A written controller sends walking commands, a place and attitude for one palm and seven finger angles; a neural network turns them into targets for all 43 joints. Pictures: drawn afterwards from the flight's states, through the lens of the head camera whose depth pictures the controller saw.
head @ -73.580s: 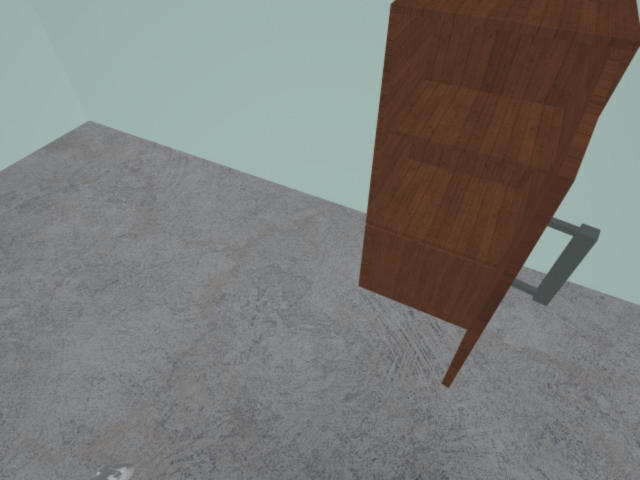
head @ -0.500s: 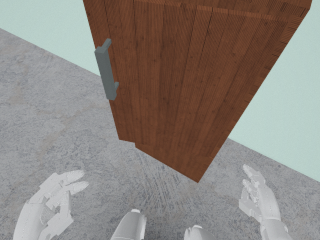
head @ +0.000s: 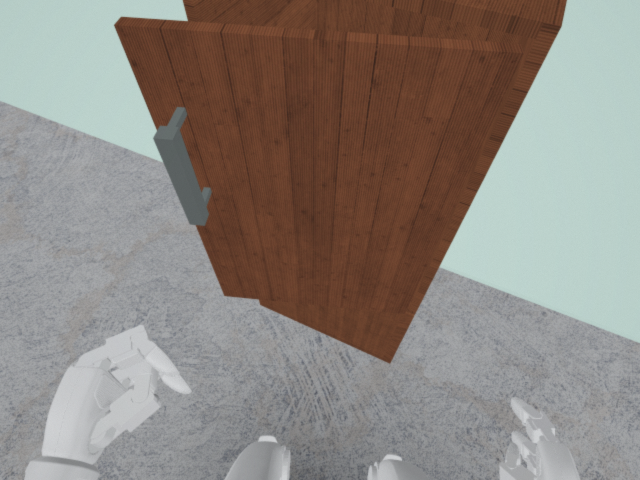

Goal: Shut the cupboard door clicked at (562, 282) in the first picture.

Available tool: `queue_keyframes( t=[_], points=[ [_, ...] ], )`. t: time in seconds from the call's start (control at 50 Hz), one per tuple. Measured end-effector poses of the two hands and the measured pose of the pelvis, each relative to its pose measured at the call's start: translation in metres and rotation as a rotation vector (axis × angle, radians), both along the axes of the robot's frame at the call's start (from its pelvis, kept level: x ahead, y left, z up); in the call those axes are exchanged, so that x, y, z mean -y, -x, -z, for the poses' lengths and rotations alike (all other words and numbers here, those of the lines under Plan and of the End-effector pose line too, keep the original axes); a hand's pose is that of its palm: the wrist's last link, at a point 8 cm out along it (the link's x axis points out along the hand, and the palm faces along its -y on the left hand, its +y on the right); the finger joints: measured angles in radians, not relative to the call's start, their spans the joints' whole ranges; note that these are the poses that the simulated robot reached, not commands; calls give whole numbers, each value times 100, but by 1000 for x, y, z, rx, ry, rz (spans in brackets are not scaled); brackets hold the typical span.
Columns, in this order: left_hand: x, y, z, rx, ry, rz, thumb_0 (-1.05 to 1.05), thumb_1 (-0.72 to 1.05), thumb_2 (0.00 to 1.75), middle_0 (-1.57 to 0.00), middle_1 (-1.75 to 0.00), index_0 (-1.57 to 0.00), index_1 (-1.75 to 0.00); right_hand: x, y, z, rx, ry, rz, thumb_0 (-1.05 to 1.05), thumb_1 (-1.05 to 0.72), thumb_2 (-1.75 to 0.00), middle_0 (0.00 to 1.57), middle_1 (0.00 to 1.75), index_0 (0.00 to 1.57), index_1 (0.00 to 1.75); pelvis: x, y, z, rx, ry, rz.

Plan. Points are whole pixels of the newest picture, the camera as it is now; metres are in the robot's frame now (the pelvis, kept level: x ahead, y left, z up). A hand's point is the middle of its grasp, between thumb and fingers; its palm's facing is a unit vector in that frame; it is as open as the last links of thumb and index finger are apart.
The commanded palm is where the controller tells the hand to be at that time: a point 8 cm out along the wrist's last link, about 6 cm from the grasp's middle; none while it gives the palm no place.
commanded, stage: raise the hand and make a fist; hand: left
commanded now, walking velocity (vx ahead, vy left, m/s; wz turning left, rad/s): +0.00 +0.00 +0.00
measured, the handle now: (189, 170) +0.47 +0.21 +0.10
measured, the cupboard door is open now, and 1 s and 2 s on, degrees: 19 19 19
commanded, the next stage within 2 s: bring the fist close to the handle in 0.88 s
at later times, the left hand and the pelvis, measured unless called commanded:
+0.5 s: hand (117, 345) +0.23 +0.21 +0.11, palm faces +0.00 -1.00 -0.06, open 3.1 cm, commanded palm +0.21 +0.26 +0.11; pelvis +0.01 +0.02 +0.02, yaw +0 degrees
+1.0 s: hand (157, 357) +0.23 +0.18 +0.10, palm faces -0.06 -1.00 -0.05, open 3.1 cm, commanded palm +0.21 +0.24 +0.11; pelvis +0.01 +0.00 +0.03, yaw +0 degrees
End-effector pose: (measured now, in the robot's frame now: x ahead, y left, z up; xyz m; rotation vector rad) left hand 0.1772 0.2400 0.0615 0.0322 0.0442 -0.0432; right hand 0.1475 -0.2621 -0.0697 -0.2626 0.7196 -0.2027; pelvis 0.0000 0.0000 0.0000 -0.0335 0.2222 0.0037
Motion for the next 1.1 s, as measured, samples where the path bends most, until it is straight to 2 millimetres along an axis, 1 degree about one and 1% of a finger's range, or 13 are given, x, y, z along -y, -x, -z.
queue_keyframes(
  t=[0.04, 0.08, 0.18, 0.22, 0.26, 0.36, 0.42, 0.52, 0.56, 0.72, 0.88, 1.02, 1.1],
  points=[
    [4, -4, 6, -33, 12, 44, 2, 90, 90, -101, -119, -101, -119, -5, -6, -6, 30, 3, -3, 1, -91, -90, 20, 30, 20, 30, -3, 1, -1, 4, 3, 3],
    [4, -8, 2, -33, 7, 55, 2, 90, 90, -105, -123, -105, -123, -12, -13, -13, 62, -4, -8, 1, -91, -90, 20, 30, 20, 30, -5, 1, -3, 12, 5, 7],
    [-14, -15, -34, 87, -17, -38, 2, 90, 90, -114, -133, -114, -133, -39, -28, -27, 123, -53, -46, 1, -91, -90, 20, 30, 20, 30, -11, -4, -11, 42, 11, 6],
    [-20, -16, -43, 111, -21, -67, 2, 90, 90, -118, -137, -117, -136, -50, -34, -30, 134, -76, -71, 1, -90, -90, 20, 30, 20, 30, -14, -5, -14, 51, 13, 1],
    [-22, -17, -42, 89, -20, -66, 2, 90, 90, -121, -140, -121, -140, -59, -37, -32, 137, -95, -94, 1, -90, -90, 20, 30, 20, 30, -16, -6, -16, 59, 14, -3],
    [-16, -20, -24, -37, -6, 2, 2, 90, 90, -126, -146, -126, -146, -69, -37, -34, 128, -103, -129, 1, -90, -90, 20, 30, 20, 30, -20, -5, -20, 71, 15, -6],
    [-17, -25, -27, -23, -5, 6, 2, 90, 90, -128, -148, -128, -147, -68, -32, -35, 111, -90, -131, 1, -90, -90, 20, 30, 20, 30, -20, -5, -22, 78, 14, -4],
    [-29, -35, -55, 104, -28, -46, 2, 90, 90, -129, -149, -129, -149, -61, -23, -35, 79, -75, -125, 1, -90, -90, 20, 30, 20, 30, -18, -7, -26, 89, 15, -7],
    [-29, -38, -59, 112, -29, -46, 2, 90, 90, -129, -150, -129, -149, -57, -20, -34, 71, -76, -116, 1, -90, -90, 20, 30, 20, 30, -18, -8, -27, 91, 15, -8],
    [-11, -36, -34, -62, -3, 19, 2, 90, 90, -130, -150, -129, -150, -40, -13, -36, 67, -67, -71, 1, -90, -90, 20, 30, 20, 30, -15, -9, -31, 92, 0, 5],
    [-11, -33, -57, 104, -36, -55, 2, 90, 90, -130, -150, -129, -150, -31, -15, -32, 63, -66, -98, 1, -90, -90, 20, 30, 20, 30, -4, -6, -28, 94, -4, -4],
    [8, -31, -36, -37, -15, 19, 2, 90, 90, -130, -150, -130, -150, -26, -19, -30, 82, -89, -82, 1, -90, -90, 20, 30, 20, 30, 3, -6, -29, 92, -12, 0],
    [5, -36, -43, 13, -36, -19, 2, 90, 90, -130, -150, -130, -150, -22, -19, -29, 79, -79, -87, 1, -90, -90, 20, 30, 20, 30, 8, -6, -28, 94, -14, -3]
  ],
)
